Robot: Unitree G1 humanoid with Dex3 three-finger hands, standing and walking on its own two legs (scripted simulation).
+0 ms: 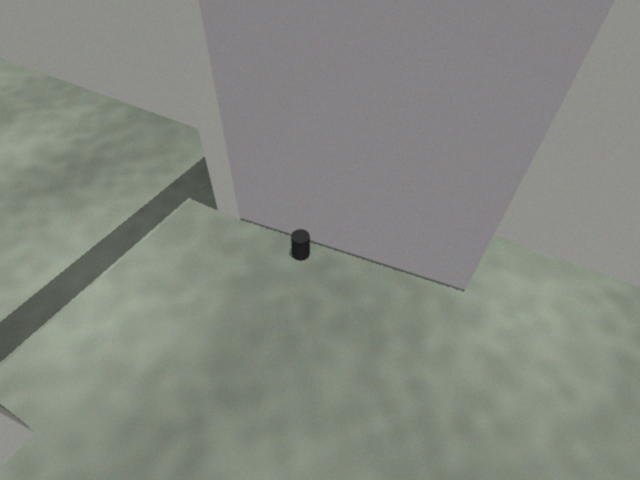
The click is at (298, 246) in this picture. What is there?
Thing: squat round
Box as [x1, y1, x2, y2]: [291, 229, 309, 259]
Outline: 298,229 291,234 292,255 296,259 304,259 309,254 309,235 305,230
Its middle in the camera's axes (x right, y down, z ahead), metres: -0.07 +0.03 +1.58
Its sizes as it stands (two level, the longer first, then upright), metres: 0.072 0.072 0.108
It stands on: the floor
